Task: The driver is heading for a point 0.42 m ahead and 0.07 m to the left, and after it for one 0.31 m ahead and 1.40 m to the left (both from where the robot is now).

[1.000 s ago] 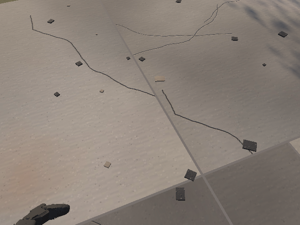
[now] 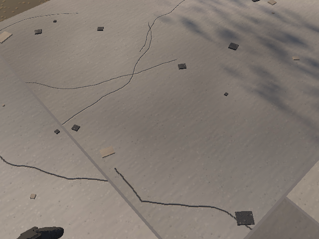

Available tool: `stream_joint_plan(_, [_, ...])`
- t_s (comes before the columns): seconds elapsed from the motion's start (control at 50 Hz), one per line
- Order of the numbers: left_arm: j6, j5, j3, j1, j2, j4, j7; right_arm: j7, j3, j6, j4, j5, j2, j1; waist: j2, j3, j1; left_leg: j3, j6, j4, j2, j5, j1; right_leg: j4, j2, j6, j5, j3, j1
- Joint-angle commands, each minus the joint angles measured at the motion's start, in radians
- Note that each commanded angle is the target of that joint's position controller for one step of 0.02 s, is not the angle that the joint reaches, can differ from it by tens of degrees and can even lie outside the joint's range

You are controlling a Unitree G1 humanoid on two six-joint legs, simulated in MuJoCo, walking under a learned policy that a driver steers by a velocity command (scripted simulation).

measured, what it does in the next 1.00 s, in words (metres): walks ahead, turning left: left foot, then right foot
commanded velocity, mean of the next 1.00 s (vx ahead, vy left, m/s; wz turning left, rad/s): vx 0.50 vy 0.00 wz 0.30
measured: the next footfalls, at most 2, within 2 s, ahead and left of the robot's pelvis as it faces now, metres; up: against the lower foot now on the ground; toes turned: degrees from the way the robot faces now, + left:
left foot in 0.52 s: +0.46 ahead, +0.13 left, +0.00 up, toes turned +8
right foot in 0.98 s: +0.77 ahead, -0.01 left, +0.00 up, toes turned +27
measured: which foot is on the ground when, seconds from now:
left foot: up 0.00-0.50, down 0.52-0.98, up 1.00-1.00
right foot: down 0.00-0.52, up 0.54-0.96, down 0.98-1.00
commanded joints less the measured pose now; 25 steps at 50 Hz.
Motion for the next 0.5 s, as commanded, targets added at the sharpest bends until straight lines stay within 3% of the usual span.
stream_joint_plan(0.02, [-0.031,0.005,0.058,0.283,0.19,-0.008,0.005,0.015,-0.012,-0.073,-0.162,0.034,-0.143,-0.106,-0.095,-0.256,0.156,-0.186,0.046,0.431,-0.041,0.052,-0.718,-0.399,-0.32,-0.243,-0.208,0.699,0.767])
stream_joint_plan(0.04, [-0.035,0.006,0.045,0.221,0.149,-0.007,0.008,0.008,-0.006,-0.077,-0.138,0.021,-0.127,-0.09,-0.008,-0.191,0.109,-0.178,0.054,0.349,0.014,0.143,-0.664,-0.389,-0.284,-0.204,-0.091,0.561,0.625])
stream_joint_plan(0.06, [-0.037,0.015,0.032,0.157,0.111,-0.016,0.011,0.003,-0.01,-0.072,-0.118,0.001,-0.126,-0.076,-0.004,-0.148,0.071,-0.172,0.048,0.27,0.049,0.202,-0.589,-0.394,-0.249,-0.177,0.041,0.455,0.502])
stream_joint_plan(0.08, [-0.04,0.029,0.021,0.125,0.085,-0.026,0.015,0.006,-0.012,-0.058,-0.103,0.0,-0.124,-0.044,-0.033,-0.143,0.043,-0.177,0.045,0.245,0.072,0.242,-0.521,-0.418,-0.227,-0.167,0.128,0.396,0.431])
stream_joint_plan(0.12, [-0.055,0.032,0.019,0.123,0.088,-0.007,0.018,0.008,-0.007,-0.031,-0.08,-0.001,-0.097,-0.011,-0.04,-0.142,0.028,-0.158,0.026,0.211,0.076,0.283,-0.471,-0.456,-0.217,-0.175,0.26,0.312,0.364])
stream_joint_plan(0.18, [-0.07,0.032,0.022,0.159,0.107,0.035,0.026,0.004,0.002,-0.011,-0.093,-0.001,-0.071,-0.079,-0.025,-0.081,0.047,-0.157,0.005,0.088,0.079,0.423,-0.543,-0.506,-0.204,-0.157,0.312,0.202,0.353])
stream_joint_plan(0.26, [-0.074,0.036,0.018,0.174,0.111,0.071,0.037,0.019,0.01,-0.02,-0.106,0.009,-0.051,-0.162,-0.03,-0.038,0.087,-0.15,0.02,-0.151,0.043,0.66,-0.54,-0.545,-0.174,-0.093,0.254,0.082,0.388])
stream_joint_plan(0.36, [-0.064,0.03,0.024,0.225,0.123,0.132,0.042,0.047,0.021,-0.027,-0.152,0.016,-0.032,-0.267,-0.013,0.021,0.136,-0.139,0.055,-0.319,0.0,0.676,-0.589,-0.546,-0.231,-0.077,0.287,0.018,0.542])
stream_joint_plan(0.42, [-0.041,0.022,0.03,0.236,0.132,0.153,0.05,0.071,0.023,-0.03,-0.187,0.011,-0.028,-0.296,-0.016,0.016,0.133,-0.101,0.088,-0.36,-0.027,0.55,-0.618,-0.462,-0.266,-0.065,0.474,-0.005,0.661])
stream_joint_plan(0.46, [-0.026,0.02,0.037,0.213,0.16,0.147,0.063,0.076,0.012,-0.025,-0.196,0.007,-0.053,-0.251,-0.056,-0.043,0.093,-0.036,0.124,-0.355,-0.085,0.437,-0.515,-0.335,-0.263,-0.041,0.826,-0.035,0.69])
stream_joint_plan(0.48, [-0.018,0.021,0.039,0.205,0.173,0.142,0.071,0.074,-0.003,-0.02,-0.187,0.005,-0.081,-0.183,-0.077,-0.098,0.053,-0.008,0.146,-0.345,-0.123,0.388,-0.417,-0.224,-0.256,-0.028,0.993,-0.05,0.689])
stream_joint_plan(0.5, [-0.01,0.02,0.038,0.188,0.176,0.137,0.078,0.067,-0.027,-0.018,-0.162,0.006,-0.125,-0.051,-0.067,-0.171,-0.024,-0.005,0.179,-0.386,-0.155,0.42,-0.222,-0.04,-0.231,-0.002,1.027,-0.076,0.621])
